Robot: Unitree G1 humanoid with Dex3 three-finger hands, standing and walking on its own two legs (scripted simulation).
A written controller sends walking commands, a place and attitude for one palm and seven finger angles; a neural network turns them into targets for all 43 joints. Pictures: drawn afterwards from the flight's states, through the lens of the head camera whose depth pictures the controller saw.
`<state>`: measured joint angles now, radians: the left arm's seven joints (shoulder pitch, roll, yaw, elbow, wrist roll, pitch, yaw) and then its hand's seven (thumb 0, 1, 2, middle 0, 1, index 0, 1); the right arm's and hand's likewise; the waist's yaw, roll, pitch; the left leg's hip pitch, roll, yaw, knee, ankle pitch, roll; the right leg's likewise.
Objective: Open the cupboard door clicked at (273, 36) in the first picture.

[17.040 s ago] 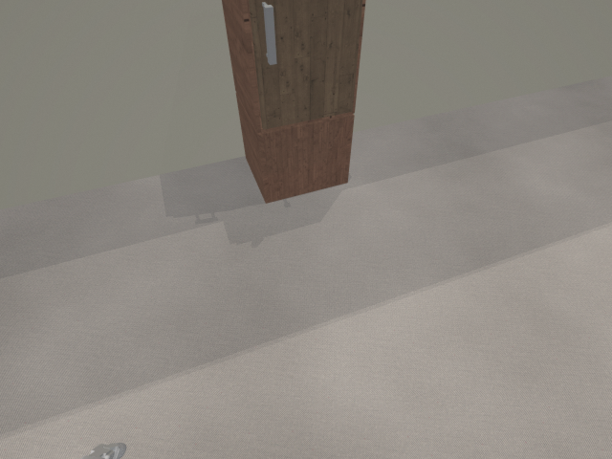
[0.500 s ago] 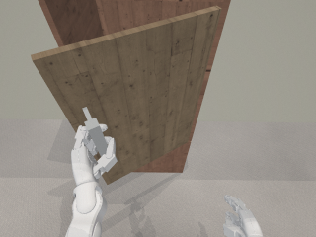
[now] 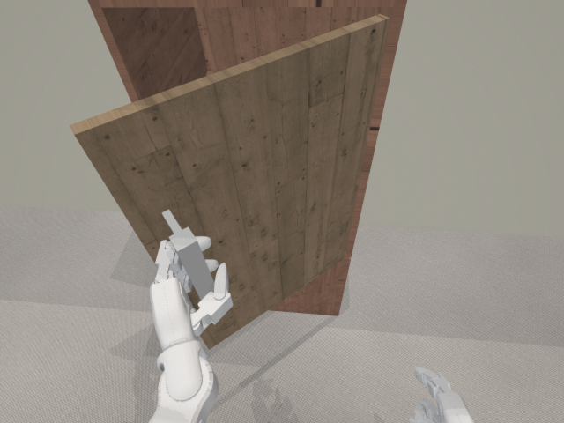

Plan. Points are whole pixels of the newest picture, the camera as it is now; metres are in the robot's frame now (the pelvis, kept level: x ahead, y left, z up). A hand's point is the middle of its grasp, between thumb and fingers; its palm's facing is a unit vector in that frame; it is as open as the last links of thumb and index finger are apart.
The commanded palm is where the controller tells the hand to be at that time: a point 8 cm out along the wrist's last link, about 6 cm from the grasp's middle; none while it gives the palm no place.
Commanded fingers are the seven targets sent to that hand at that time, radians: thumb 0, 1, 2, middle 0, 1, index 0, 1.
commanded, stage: open thumb and fingers to let go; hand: left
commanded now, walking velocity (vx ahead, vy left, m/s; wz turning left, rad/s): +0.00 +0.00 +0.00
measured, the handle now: (192, 264) +0.32 +0.14 +0.07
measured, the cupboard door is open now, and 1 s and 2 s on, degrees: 41 41 41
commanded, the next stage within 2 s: slide the hand sideways off the handle in 0.62 s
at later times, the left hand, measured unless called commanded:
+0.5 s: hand (210, 289) +0.28 +0.11 +0.08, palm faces +0.35 -0.94 +0.02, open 14.5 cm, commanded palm +0.23 +0.15 +0.07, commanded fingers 0.00 -0.50 0.30 -0.18 -0.50 -0.18 -0.50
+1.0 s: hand (198, 315) +0.24 +0.12 +0.07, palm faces -0.14 -0.99 +0.01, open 16.4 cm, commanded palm +0.22 +0.17 +0.07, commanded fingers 0.00 -0.50 0.30 -0.15 -0.30 -0.15 -0.30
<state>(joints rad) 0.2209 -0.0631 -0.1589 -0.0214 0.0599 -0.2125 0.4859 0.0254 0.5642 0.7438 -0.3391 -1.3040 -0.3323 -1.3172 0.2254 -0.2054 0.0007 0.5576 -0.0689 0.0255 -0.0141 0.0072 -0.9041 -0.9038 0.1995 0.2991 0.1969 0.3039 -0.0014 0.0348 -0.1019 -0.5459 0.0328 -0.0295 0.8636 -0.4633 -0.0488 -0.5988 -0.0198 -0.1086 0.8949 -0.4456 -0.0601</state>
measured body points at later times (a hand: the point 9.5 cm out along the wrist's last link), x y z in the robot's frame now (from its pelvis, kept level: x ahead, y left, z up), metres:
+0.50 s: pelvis -0.03 +0.02 +0.00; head -0.01 +0.01 +0.45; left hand +0.25 +0.16 +0.08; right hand +0.14 -0.20 -0.09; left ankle -0.02 +0.16 -0.69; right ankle +0.01 -0.07 -0.69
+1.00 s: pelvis -0.03 +0.05 +0.00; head -0.01 +0.04 +0.45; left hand +0.24 +0.17 +0.08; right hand +0.13 -0.18 -0.09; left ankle -0.02 +0.16 -0.69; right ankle +0.01 -0.07 -0.69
